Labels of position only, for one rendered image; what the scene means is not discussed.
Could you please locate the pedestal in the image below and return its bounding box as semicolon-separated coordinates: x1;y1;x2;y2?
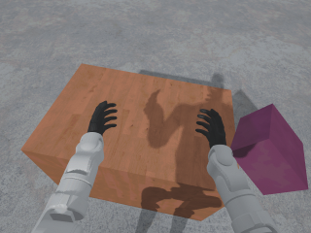
21;63;239;221

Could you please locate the left robot hand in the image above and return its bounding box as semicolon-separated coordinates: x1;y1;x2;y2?
87;101;118;136

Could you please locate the right robot hand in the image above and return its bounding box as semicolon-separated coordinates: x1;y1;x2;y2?
195;109;226;148

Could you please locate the carton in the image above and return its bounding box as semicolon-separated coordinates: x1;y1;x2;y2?
230;104;309;195

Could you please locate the robot left upper arm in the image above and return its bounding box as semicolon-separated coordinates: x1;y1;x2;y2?
33;219;84;233

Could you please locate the robot right forearm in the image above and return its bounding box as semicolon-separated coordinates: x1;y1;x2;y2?
206;145;281;233

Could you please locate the robot left forearm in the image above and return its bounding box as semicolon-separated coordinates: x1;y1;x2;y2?
31;132;104;233

